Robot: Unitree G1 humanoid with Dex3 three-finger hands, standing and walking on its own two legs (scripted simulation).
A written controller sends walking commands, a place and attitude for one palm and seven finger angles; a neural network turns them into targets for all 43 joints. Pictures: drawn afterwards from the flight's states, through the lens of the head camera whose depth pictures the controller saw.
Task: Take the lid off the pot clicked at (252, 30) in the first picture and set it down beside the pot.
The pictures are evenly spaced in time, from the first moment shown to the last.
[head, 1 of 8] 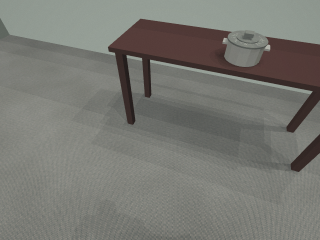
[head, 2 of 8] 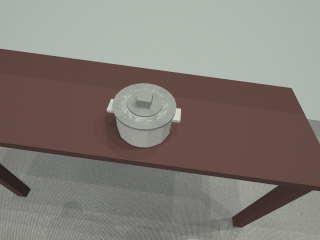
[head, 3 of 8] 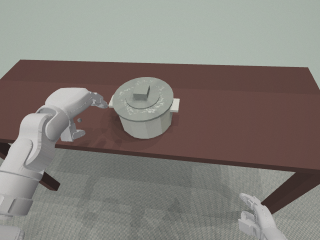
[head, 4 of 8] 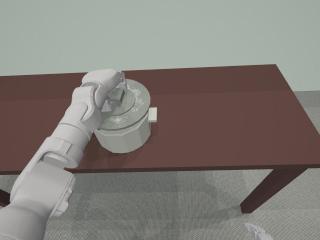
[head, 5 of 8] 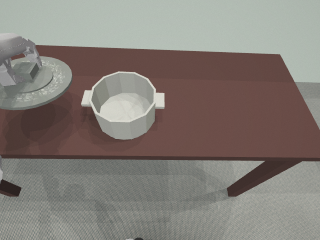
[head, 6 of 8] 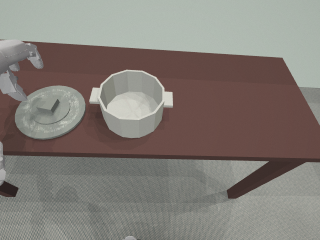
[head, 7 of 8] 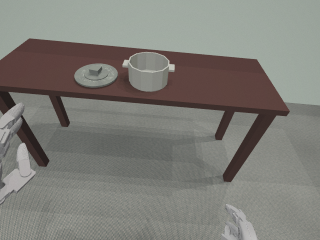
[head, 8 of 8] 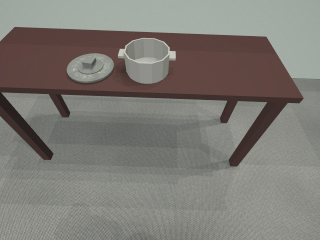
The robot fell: no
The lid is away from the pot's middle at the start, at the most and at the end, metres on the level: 0.00 0.25 0.25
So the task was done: yes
